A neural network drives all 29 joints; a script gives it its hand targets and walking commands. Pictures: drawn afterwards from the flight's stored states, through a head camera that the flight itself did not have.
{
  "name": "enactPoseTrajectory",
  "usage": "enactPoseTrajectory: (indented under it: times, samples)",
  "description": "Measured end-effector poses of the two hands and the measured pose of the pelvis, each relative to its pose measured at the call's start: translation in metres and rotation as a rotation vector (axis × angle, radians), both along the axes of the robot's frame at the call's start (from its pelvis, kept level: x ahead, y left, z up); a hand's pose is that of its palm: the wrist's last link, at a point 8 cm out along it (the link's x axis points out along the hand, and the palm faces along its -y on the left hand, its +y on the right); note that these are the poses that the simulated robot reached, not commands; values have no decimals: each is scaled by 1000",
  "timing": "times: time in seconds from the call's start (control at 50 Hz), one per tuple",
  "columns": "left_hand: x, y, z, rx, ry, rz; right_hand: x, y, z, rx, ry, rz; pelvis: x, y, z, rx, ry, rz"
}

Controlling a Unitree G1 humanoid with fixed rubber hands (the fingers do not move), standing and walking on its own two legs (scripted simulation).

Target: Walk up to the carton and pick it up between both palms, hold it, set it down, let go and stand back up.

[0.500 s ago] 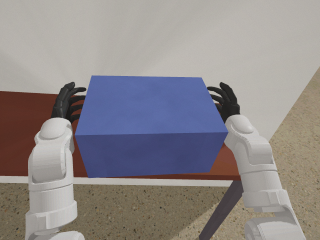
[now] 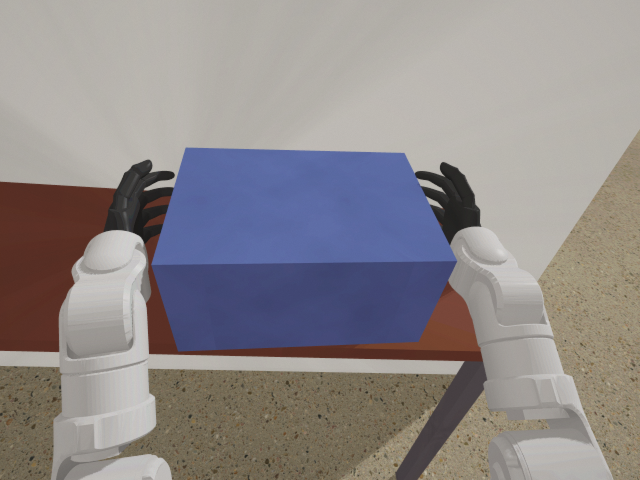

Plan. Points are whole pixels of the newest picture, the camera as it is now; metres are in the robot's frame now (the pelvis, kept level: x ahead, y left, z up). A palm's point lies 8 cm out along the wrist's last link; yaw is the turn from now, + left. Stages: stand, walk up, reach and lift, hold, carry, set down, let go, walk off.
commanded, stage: hold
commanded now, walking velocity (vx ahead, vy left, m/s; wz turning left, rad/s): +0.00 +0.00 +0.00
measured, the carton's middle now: (300, 243) +0.37 +0.01 +0.17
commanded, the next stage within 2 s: none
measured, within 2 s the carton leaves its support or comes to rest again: neither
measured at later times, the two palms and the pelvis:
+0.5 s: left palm (127, 231) +0.34 +0.19 +0.20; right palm (458, 226) +0.36 -0.18 +0.21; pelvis +0.00 +0.00 +0.00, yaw +0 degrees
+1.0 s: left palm (127, 231) +0.34 +0.19 +0.20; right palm (458, 228) +0.35 -0.18 +0.21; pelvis +0.00 +0.00 +0.00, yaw +0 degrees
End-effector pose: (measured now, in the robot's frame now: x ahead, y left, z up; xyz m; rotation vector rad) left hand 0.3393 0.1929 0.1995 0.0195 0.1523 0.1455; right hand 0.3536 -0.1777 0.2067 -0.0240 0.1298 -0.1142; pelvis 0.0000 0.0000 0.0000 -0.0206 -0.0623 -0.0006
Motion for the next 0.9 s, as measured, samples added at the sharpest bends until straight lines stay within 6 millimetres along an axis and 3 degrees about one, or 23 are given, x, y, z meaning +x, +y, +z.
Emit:
enactPoseTrajectory:
  times: [0.9]
  samples:
    - [-1,2,0,9,-1,1,0,2,-2,6,-2,1,-1,2,0,-1,7,-2]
